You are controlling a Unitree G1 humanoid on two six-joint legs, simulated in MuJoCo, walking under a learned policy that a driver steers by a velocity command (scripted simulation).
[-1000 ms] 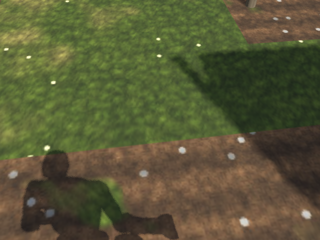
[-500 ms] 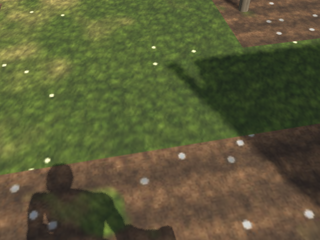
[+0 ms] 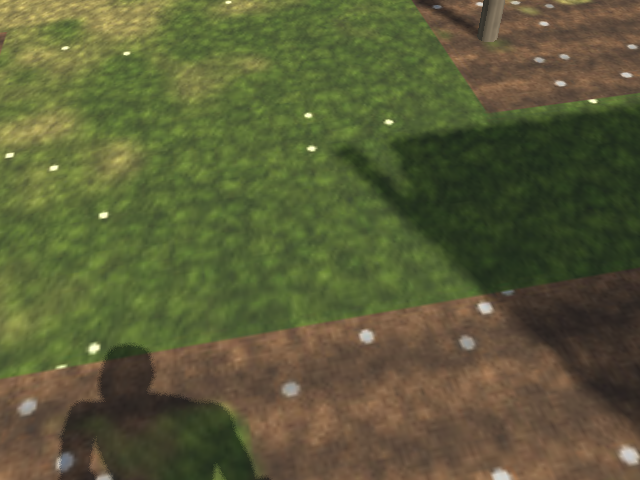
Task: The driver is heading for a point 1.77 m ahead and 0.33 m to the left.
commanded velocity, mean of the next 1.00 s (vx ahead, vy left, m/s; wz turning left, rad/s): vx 0.45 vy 0.00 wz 0.00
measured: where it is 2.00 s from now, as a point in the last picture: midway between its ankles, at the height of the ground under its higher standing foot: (318, 280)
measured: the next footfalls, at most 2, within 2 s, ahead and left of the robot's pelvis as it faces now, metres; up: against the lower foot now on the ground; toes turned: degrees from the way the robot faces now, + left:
left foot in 0.44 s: +0.38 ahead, +0.14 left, +0.00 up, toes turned +2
right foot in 1.02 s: +0.70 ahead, -0.08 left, +0.00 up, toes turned -2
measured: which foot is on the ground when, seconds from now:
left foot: down 0.00-0.02, up 0.04-0.42, down 0.44-1.00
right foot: down 0.00-0.46, up 0.48-1.00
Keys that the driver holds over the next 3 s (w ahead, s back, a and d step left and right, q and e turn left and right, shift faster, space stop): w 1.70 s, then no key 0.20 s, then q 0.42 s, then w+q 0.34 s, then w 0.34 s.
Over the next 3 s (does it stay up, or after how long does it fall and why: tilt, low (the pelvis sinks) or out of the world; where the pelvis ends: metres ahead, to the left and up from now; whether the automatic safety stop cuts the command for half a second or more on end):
stays up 1.32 0.15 -0.01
